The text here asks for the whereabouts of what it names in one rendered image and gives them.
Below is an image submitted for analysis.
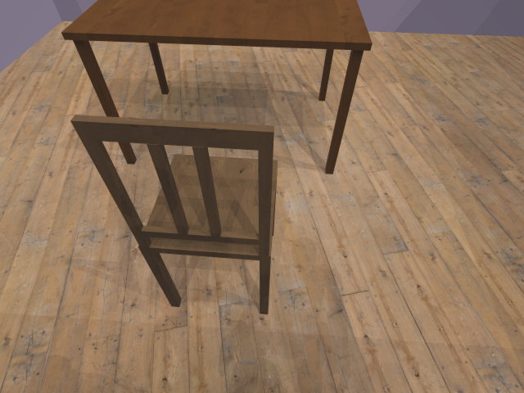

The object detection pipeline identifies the chair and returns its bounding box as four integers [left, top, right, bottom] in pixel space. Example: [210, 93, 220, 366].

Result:
[70, 115, 278, 314]

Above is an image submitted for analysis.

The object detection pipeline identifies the table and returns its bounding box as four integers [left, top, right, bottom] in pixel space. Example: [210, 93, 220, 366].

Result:
[61, 0, 373, 174]

